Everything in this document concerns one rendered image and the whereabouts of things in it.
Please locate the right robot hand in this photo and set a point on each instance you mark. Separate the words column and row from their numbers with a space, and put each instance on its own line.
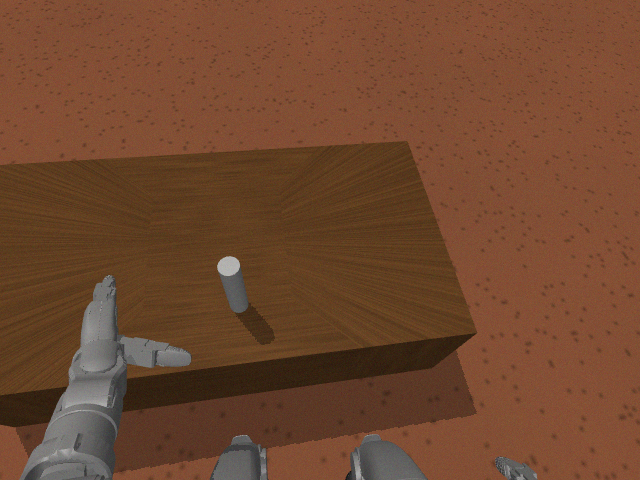
column 513, row 470

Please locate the left robot arm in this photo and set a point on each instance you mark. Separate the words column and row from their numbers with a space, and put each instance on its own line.
column 79, row 440

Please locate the can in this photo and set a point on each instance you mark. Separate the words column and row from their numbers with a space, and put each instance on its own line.
column 232, row 279

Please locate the left robot hand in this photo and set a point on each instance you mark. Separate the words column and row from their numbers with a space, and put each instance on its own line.
column 100, row 322

